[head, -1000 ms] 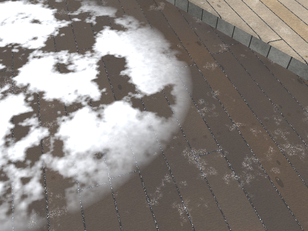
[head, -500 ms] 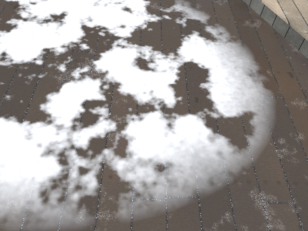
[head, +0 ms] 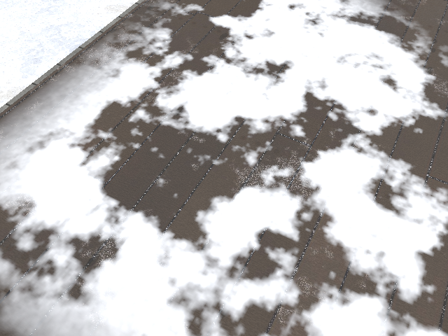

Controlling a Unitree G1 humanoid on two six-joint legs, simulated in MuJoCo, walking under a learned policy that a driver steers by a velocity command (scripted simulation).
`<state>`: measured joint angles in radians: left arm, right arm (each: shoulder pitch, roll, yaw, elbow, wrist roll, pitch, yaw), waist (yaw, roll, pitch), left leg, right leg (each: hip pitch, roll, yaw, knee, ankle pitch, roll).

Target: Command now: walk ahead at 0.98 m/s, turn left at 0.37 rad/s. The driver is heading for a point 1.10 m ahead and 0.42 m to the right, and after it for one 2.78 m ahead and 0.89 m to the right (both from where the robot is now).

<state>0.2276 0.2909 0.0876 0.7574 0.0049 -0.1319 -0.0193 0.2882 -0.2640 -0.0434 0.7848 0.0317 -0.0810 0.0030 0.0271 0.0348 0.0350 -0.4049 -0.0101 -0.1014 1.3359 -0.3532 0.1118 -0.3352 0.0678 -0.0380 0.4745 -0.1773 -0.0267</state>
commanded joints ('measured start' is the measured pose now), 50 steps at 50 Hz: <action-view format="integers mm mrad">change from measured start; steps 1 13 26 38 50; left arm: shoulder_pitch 56 275 87 155 111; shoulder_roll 3 133 -37 185 99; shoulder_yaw -13 -24 -42 33 -1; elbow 1 70 -88 -137 -144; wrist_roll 4 -45 -51 -64 -32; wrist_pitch -14 18 115 116 39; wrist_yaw -12 20 3 -50 15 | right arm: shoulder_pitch -33 -382 -78 -70 -228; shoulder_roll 4 -81 -47 -326 -92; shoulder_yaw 12 12 -31 -91 -13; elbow -119 -260 -29 -45 -219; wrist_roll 12 -6 -38 -19 -47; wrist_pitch -16 -68 -56 13 -40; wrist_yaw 11 44 17 -18 -17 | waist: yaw -38 14 4 174 -48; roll -58 -85 67 80 3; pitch -32 88 31 -71 29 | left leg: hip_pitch -292 -52 211 453 -176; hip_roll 130 45 320 293 90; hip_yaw -68 83 46 395 -13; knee -41 -775 -1163 -701 -290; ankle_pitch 15 412 199 1405 159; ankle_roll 12 -93 15 -42 -152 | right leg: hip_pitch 210 208 -429 61 -29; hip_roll -301 -272 -276 -22 -112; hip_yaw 468 209 148 -183 467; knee -311 -322 866 397 -267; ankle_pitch -250 183 -40 28 -129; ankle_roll -220 -139 -28 -157 -297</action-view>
